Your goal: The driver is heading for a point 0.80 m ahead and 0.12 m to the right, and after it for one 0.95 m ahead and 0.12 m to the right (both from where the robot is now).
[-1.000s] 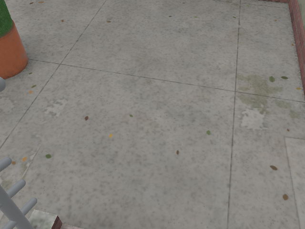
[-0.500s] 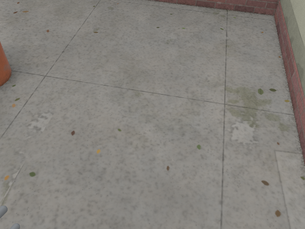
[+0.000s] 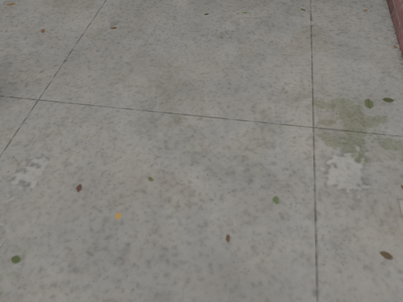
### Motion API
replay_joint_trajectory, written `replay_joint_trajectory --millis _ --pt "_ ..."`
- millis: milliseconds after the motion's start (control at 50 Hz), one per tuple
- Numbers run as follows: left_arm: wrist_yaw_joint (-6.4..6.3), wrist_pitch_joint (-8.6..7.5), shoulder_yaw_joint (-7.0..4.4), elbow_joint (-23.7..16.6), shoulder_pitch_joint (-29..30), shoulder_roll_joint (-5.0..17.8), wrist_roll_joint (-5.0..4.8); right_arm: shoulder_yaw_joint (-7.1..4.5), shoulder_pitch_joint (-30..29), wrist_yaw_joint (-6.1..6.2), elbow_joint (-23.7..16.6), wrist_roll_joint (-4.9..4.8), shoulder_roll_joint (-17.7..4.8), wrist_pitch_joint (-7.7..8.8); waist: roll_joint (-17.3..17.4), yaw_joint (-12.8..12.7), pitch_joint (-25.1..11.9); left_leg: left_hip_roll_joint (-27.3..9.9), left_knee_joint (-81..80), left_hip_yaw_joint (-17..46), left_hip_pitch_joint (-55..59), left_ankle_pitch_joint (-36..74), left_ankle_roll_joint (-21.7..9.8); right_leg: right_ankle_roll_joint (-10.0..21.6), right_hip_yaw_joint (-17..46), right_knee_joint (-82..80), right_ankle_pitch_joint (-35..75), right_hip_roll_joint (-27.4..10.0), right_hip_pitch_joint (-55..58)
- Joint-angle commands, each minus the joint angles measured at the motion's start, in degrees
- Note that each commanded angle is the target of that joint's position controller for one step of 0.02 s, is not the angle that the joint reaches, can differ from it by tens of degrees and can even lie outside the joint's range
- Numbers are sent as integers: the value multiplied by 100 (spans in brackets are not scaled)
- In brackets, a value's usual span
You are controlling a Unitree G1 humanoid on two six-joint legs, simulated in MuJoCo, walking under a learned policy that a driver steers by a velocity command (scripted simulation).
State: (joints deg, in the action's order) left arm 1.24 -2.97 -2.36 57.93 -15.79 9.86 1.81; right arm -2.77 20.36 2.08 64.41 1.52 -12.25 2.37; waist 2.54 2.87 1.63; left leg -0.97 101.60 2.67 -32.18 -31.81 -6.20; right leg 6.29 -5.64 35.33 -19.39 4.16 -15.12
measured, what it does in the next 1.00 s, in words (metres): goes down, turning right: left foot 0.16 m lower, then right foot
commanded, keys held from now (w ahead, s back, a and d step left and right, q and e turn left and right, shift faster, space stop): w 0.24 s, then w+e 0.76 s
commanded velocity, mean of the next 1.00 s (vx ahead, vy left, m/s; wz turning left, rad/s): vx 0.50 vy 0.00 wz -0.32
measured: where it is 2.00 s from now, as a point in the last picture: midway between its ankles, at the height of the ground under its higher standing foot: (241, 221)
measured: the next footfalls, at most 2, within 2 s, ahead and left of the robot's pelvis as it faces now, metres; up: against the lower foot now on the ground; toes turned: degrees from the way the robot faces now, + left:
left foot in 0.40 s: +0.43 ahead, +0.13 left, -0.16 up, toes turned +1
right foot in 0.86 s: +0.64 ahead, -0.09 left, -0.16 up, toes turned -22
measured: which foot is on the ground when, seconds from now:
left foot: up 0.00-0.38, down 0.40-0.86, up 0.88-1.00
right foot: down 0.00-0.42, up 0.44-0.84, down 0.86-1.00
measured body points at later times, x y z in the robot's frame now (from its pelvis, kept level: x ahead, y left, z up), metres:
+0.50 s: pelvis +0.33 +0.05 -0.15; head +0.37 +0.07 +0.29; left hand +0.24 +0.28 -0.31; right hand +0.47 -0.19 -0.28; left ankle +0.39 +0.13 -0.89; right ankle +0.12 -0.07 -0.64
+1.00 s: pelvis +0.59 -0.03 -0.15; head +0.61 -0.05 +0.30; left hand +0.78 +0.18 -0.28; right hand +0.57 -0.29 -0.29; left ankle +0.57 +0.13 -0.79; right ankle +0.60 -0.07 -0.88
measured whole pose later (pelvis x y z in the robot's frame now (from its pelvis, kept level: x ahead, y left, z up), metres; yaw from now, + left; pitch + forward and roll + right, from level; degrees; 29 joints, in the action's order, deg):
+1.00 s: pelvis +0.59 -0.03 -0.15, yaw -22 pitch +0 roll +0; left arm 0.4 -1.5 -3.6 53.0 -11.2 14.0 1.1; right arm -2.6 14.1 0.0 50.9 1.4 -11.9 4.2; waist 0.9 0.8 2.7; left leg -4.3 69.1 -1.8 -24.8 -21.1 -0.3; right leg 8.1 -3.0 29.5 -13.2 6.7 -16.7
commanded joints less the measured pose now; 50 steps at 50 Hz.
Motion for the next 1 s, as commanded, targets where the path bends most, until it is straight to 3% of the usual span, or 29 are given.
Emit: replay_joint_trajectory --millis 20,40,80,100,140,180,240,300,340,380,400,420,440,460,480,500,540,560,580,620,680,760,800,840,860,880,900,940,1000 --pt "-74 -257 -74 56 -959 633 44 -158 -129 -120 -185 204 -533 -74 -447 -159 771 -511 -1853 404 -1707 1477 206 976 2519 -1278 2164 -2192 128" --pt "-152 -324 -47 25 -828 629 -53 -114 -554 -196 -375 134 -287 -95 -78 3 917 -579 -3242 204 -1059 2203 436 745 1975 -1726 2091 -1788 -599" --pt "-216 -309 -88 49 -864 948 -67 -15 -852 -283 -488 279 -96 -120 -643 -22 603 -468 -4125 -135 -363 2741 492 754 1639 -1629 3607 -1637 -508" --pt "-190 -282 -98 52 -947 959 -2 -42 -414 -338 -329 221 -177 -150 -817 64 246 -396 -3790 -228 -241 3340 363 681 1519 -1294 3933 -1600 -148" --pt "-257 -340 8 265 -1353 504 -99 -111 -1371 -403 -658 94 -383 21 -379 -229 533 -493 -4963 -20 -1479 4621 219 584 1550 -947 2464 -1296 823" --pt "-244 -437 45 235 -1212 472 -46 -71 -1911 -464 -794 122 -288 169 -161 -395 547 -363 -6177 -387 -550 6112 194 496 1402 -898 1002 -1012 157" --pt "-193 -437 51 276 -1249 581 -32 -12 -2263 -505 -1040 43 -263 154 -417 -549 742 -343 -6652 -332 95 6238 140 506 1440 -599 617 -1101 -105" --pt "-225 -294 54 433 -1789 561 120 51 -2999 -440 -1395 -25 -310 155 -387 -1131 1152 -391 -7658 -396 -192 5659 262 503 1620 -22 1030 -1083 800" --pt "-272 -162 108 526 -1958 535 229 27 -2630 -425 -1357 -89 -433 193 -338 -1116 1038 -542 -8362 -200 181 5408 271 531 1695 751 1497 -1018 1304" --pt "-285 -88 101 614 -2011 600 273 -107 -1132 -331 -897 -53 -719 237 -84 -533 345 -268 -8725 -556 1746 5176 240 556 1579 2659 2729 -822 1294" --pt "-291 -58 63 688 -2079 615 103 -162 -29 -343 -557 68 -851 246 -38 -12 -152 -451 -8640 -440 3484 5644 266 530 1411 4136 1763 -602 230" --pt "-318 -85 -7 757 -2261 424 -160 -280 714 -359 -307 170 -1257 261 931 98 -808 -1335 -7104 31 5413 8577 54 196 834 6331 -2371 194 -1563" --pt "-488 -90 -19 588 -2663 577 -482 -287 1139 -418 -353 125 -1240 291 1205 47 -1978 -2432 -5710 1011 7152 9523 -288 83 1032 7485 -2812 -28 -3074" --pt "-520 -115 -34 364 -1998 852 -409 -238 1042 -409 -565 -12 -1020 277 717 351 -2226 -2580 -6286 1360 7050 6965 -563 45 953 7011 -2154 -387 -3901" --pt "-443 -63 -24 178 -1310 762 -278 -285 711 -295 -645 88 -987 265 829 427 -1898 -2607 -7236 1841 6194 3932 -909 -27 729 6884 -1557 -512 -4208" --pt "-342 -9 -68 45 -740 741 -83 -218 434 -195 -731 138 -697 261 280 325 -1315 -2427 -7920 1807 4877 2535 -887 -53 604 6772 -1033 -659 -3978" --pt "-132 23 -141 -163 -256 597 174 -83 -102 -95 -770 45 -424 418 52 -139 -325 -2257 -8076 1323 2791 3390 -595 -133 914 5309 123 -947 -3113" --pt "-51 140 -89 -237 -144 225 129 -42 -148 -97 -678 -7 -317 482 -203 -449 222 -1950 -8414 720 1712 3627 -431 -305 1022 4255 450 -1052 -2643" --pt "-3 219 -29 -305 -131 -19 228 -97 -149 -74 -698 16 -434 530 -82 -540 151 -1788 -8574 578 1566 3674 -486 -358 818 3923 643 -965 -2395" --pt "47 212 5 -545 -37 -37 150 -104 -296 -71 -786 -43 -437 585 357 -718 88 -1609 -8622 -65 1489 4568 -442 -303 739 3054 1224 -978 -2131" --pt "140 174 37 -811 522 143 -59 -82 -458 -134 -862 -61 -353 514 411 -712 128 -1386 -8777 -909 1274 4720 -162 -96 346 1556 1935 -836 -1214" --pt "131 197 27 -1104 1134 287 -56 -160 178 -160 -715 -49 -667 360 77 -476 193 -1523 -8525 -1231 2668 5776 -108 225 -77 805 1449 -602 -1369" --pt "148 169 -48 -1056 1257 488 102 -144 321 -69 -741 -74 -754 344 107 -339 183 -1389 -7940 -1446 3161 6147 -27 325 -409 372 866 -236 -1201" --pt "95 92 -140 -791 354 611 84 -167 407 -48 -764 -43 -950 242 113 -787 -431 -1370 -6193 -1673 3232 6805 33 547 -484 -230 629 186 7" --pt "27 39 -291 -583 -461 1023 156 -142 454 -54 -911 -51 -888 216 -192 -1116 -969 -1293 -4637 -1695 2274 5603 213 831 544 -524 397 -327 1323" --pt "-50 38 -432 -655 -475 1734 114 -15 728 -149 -1264 -49 -203 235 -1535 -638 -1485 -384 -2673 -1599 138 469 484 1582 3325 -841 696 -2057 2893" --pt "-42 159 -456 -655 -884 1840 -30 -120 61 -212 -1561 -52 -683 251 -1094 -973 -1689 210 -1990 -420 -1141 43 557 1929 5228 -1962 -31 -2462 3377" --pt "-124 174 -364 -585 -286 1388 -89 -133 -572 -222 -1712 -78 -723 350 -419 -696 -104 -423 -2737 -182 -1523 1088 488 1423 3595 -2014 962 -2118 2095" --pt "-122 65 -268 -674 187 1048 -142 -156 -240 -202 -1669 37 -621 107 -320 -124 -35 -584 -3487 -146 -338 1248 700 1051 2415 -2020 2918 -1429 854"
